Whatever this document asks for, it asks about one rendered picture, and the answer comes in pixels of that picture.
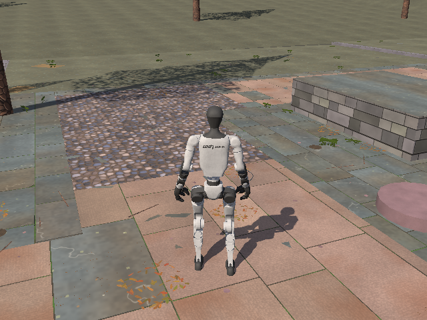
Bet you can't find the right robot upper arm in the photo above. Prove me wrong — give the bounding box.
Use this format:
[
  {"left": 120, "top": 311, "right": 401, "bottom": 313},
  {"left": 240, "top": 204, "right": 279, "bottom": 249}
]
[{"left": 228, "top": 135, "right": 245, "bottom": 172}]

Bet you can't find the humanoid robot head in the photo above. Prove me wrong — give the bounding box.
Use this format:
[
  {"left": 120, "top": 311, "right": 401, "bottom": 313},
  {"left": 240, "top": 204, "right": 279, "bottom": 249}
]
[{"left": 203, "top": 106, "right": 226, "bottom": 139}]

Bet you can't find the right robot foot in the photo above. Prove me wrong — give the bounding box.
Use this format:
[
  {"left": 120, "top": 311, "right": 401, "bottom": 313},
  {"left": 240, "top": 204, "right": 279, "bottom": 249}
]
[{"left": 226, "top": 260, "right": 235, "bottom": 276}]

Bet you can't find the right robot hand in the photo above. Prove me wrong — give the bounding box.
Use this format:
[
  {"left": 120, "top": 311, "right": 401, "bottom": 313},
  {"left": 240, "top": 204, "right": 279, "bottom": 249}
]
[{"left": 236, "top": 185, "right": 251, "bottom": 200}]

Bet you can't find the right robot forearm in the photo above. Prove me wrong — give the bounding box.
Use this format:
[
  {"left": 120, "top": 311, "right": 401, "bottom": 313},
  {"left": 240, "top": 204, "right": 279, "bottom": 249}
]
[{"left": 238, "top": 163, "right": 250, "bottom": 188}]

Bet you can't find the left robot forearm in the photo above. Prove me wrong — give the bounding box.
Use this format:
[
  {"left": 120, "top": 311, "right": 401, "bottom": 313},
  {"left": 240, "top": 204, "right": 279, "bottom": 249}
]
[{"left": 176, "top": 161, "right": 189, "bottom": 189}]

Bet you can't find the left robot hand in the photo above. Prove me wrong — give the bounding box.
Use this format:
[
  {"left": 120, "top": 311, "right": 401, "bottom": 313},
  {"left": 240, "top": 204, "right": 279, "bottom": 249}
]
[{"left": 174, "top": 186, "right": 189, "bottom": 202}]

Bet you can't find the left robot upper arm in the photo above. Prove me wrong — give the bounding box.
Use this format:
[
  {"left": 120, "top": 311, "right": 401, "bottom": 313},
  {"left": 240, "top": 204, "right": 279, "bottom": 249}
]
[{"left": 182, "top": 135, "right": 201, "bottom": 172}]

